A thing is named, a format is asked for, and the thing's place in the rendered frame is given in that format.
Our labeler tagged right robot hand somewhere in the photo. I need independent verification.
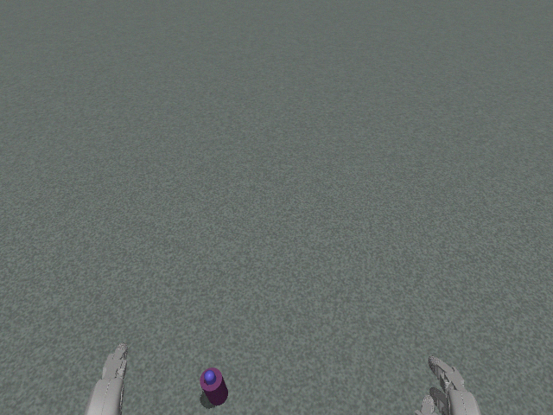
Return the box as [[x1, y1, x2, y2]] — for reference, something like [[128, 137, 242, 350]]
[[415, 356, 481, 415]]

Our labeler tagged bottle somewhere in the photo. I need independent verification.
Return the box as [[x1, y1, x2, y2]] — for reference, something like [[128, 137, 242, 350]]
[[200, 367, 228, 405]]

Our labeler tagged left robot hand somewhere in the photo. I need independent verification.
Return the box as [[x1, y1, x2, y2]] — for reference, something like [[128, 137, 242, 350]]
[[84, 342, 128, 415]]

